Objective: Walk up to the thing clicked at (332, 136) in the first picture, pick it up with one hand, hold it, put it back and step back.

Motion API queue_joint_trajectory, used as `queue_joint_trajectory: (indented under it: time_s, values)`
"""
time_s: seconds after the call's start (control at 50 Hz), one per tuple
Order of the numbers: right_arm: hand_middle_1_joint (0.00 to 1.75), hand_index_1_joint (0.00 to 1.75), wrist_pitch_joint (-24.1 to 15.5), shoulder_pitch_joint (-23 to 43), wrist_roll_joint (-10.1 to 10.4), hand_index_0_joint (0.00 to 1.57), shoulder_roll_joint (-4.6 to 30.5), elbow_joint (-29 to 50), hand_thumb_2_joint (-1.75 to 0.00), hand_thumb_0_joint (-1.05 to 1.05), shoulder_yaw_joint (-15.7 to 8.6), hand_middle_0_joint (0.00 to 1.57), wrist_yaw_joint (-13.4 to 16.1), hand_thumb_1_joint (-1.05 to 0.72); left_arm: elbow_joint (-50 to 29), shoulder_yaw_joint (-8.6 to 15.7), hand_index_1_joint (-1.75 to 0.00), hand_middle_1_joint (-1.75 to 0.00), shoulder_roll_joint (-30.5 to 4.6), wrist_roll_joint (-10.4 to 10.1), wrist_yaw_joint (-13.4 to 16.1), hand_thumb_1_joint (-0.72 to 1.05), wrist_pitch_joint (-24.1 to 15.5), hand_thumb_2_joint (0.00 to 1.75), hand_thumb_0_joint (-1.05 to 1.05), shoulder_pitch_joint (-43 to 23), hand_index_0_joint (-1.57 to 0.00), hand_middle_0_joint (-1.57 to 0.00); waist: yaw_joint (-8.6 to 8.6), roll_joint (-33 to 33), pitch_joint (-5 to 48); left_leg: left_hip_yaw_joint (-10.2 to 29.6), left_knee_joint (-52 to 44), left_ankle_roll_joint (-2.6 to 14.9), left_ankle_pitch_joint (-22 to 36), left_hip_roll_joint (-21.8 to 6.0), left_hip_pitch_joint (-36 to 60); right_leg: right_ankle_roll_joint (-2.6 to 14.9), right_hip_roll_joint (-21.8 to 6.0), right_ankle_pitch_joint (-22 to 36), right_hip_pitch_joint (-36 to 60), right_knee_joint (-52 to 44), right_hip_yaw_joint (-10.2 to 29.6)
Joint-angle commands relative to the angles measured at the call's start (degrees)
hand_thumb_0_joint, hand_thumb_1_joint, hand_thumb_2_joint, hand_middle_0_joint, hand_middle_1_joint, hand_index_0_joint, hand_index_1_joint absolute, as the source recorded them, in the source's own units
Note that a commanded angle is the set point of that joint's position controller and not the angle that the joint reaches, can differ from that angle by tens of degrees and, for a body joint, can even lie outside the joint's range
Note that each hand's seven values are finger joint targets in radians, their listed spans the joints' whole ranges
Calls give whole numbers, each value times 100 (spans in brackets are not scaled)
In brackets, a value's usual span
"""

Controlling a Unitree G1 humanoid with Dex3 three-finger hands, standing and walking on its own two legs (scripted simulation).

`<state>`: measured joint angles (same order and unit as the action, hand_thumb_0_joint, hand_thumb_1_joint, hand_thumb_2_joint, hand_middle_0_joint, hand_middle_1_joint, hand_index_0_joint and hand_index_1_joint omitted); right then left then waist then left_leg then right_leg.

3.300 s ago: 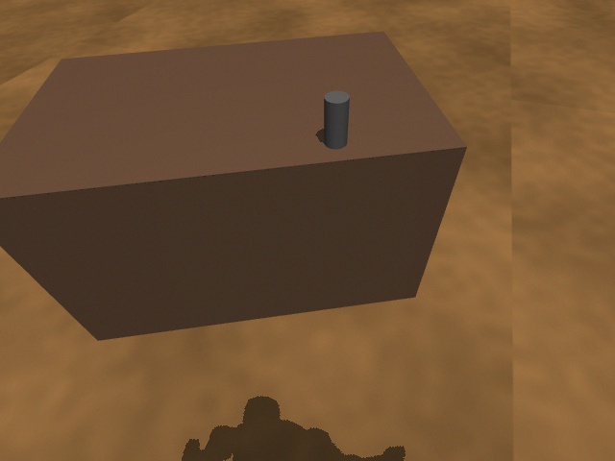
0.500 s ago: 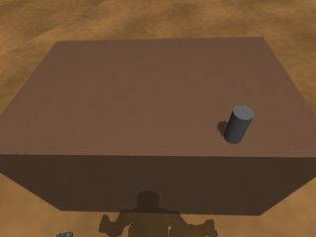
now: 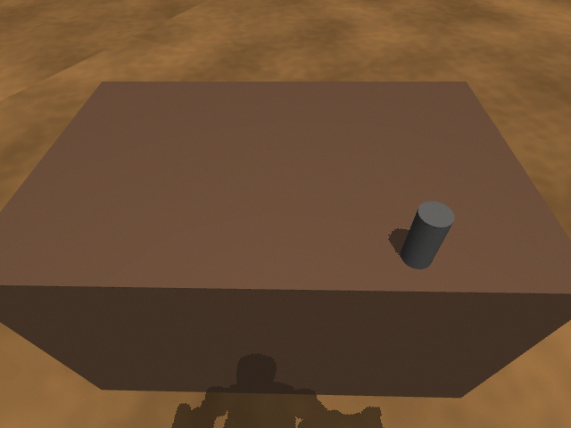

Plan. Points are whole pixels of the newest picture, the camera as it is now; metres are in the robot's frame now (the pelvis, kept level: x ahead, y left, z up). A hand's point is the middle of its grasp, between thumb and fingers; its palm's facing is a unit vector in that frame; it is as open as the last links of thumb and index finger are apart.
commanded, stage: walk up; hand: right
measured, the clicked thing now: (425, 236) +0.44 -0.21 -0.02
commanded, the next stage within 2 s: stand in 0.34 s
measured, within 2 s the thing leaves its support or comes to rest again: neither
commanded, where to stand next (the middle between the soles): +0.06 -0.01 m, yaw +0 degrees
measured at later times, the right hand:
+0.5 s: hand out of the picture +0.10 -0.25 -0.16, palm faces -0.03 +0.94 -0.33, open 7.4 cm
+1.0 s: hand out of the picture +0.09 -0.26 -0.16, palm faces -0.02 +0.94 -0.33, open 7.4 cm
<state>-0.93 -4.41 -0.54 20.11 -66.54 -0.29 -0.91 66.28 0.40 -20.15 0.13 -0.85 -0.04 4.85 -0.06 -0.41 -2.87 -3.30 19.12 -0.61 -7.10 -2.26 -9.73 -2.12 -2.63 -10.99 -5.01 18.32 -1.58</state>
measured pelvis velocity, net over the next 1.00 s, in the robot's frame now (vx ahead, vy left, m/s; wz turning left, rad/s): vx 0.02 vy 0.00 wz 0.00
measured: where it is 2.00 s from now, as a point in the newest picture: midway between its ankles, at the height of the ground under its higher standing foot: outside the picture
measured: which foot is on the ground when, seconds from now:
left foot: down 0.00-1.00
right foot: down 0.00-1.00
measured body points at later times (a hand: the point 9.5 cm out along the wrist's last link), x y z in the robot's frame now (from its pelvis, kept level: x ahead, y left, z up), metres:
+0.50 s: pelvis +0.01 +0.00 +0.00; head +0.02 +0.00 +0.45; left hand +0.07 +0.30 -0.13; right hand +0.10 -0.30 -0.13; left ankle +0.04 +0.12 -0.75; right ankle -0.01 -0.14 -0.75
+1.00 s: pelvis +0.02 +0.00 +0.00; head +0.03 +0.00 +0.45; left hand +0.09 +0.30 -0.13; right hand +0.09 -0.31 -0.13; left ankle +0.04 +0.12 -0.75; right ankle -0.01 -0.14 -0.75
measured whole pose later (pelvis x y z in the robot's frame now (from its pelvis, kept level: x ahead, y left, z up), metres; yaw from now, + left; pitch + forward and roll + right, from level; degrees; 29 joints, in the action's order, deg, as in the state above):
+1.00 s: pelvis +0.02 +0.00 +0.00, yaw +0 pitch -2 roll +0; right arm -0.6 -5.5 -0.7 20.0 -66.0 -0.4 -0.9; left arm 64.2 -0.1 -20.5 0.5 -0.3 -0.7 6.8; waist -0.3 -0.2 -2.7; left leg -3.2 18.2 -1.0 -8.0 -2.1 -8.4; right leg -2.0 -2.8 -12.3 -3.8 17.8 -1.7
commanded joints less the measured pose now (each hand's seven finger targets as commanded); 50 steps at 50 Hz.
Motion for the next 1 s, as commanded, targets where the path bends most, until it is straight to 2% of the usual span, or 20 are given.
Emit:
queue_joint_trajectory:
  time_s: [0.0,0.3,0.32,0.42,0.48,0.54,0.56,0.6,0.7,0.98]
  values:
    - [30,30,-120,404,14,20,1236,325,-90,0,-216,20,103,-90,-275,223,-30,-30,-1174,32,57,90,-104,90,0,-236,-20,-20,-3,126,407,684,-439,150,-122,-611,318,276,-458,122,-342,-397,391]
    - [30,30,-91,331,27,20,1161,337,-90,0,-217,20,98,-90,-321,238,-30,-30,-1169,50,79,90,-129,90,0,-68,-20,-20,-3,0,487,633,-281,149,227,-566,419,245,-506,339,-300,-450,404]
    - [30,30,-86,260,-10,20,1144,369,-90,0,-209,20,102,-90,-367,203,-30,-30,-1206,82,109,90,-158,90,0,-62,-20,-20,-57,-64,421,644,-312,112,363,-617,372,256,-570,343,-283,-413,413]
    - [30,30,-80,286,5,20,1172,376,-90,0,-223,20,92,-90,-401,199,-30,-30,-1230,55,125,90,-190,90,0,-5,-20,-20,-27,8,508,622,-237,131,689,-633,528,246,-578,510,-241,-375,409]
    - [30,30,-91,275,4,20,1178,380,-90,0,-215,20,98,-90,-420,213,-30,-30,-1241,52,124,90,-179,90,0,-19,-20,-20,-23,99,473,615,-289,125,488,-616,441,251,-596,444,-173,-383,423]
    - [30,30,-100,280,6,20,1186,400,-90,0,-212,20,95,-90,-432,206,-30,-30,-1216,58,115,90,-170,90,0,25,-20,-20,6,93,510,612,-301,125,632,-633,500,250,-590,472,-182,-361,407]
    - [30,30,-95,279,7,20,1159,389,-90,0,-200,20,92,-90,-421,201,-30,-30,-1231,49,119,90,-167,90,0,25,-20,-20,-5,30,305,633,-347,88,569,-599,378,243,-559,391,-250,-398,386]
    - [30,30,-94,256,7,20,1164,389,-90,0,-199,20,88,-90,-459,196,-30,-30,-1233,55,122,90,-180,90,0,-24,-20,-20,-10,-3,394,632,-297,117,646,-633,441,247,-590,495,-190,-396,404]
    - [30,30,-83,256,4,20,1190,392,-90,0,-202,20,91,-90,-470,196,-30,-30,-1220,51,116,90,-166,90,0,1,-20,-20,-17,74,361,621,-348,93,420,-604,420,255,-574,324,-235,-440,399]
    - [30,30,-85,174,7,20,1214,381,-90,0,-202,20,108,-90,-511,183,-30,-30,-1229,51,132,90,-163,90,0,5,-20,-20,-24,35,530,574,-231,119,876,-646,555,261,-609,825,-57,-365,399]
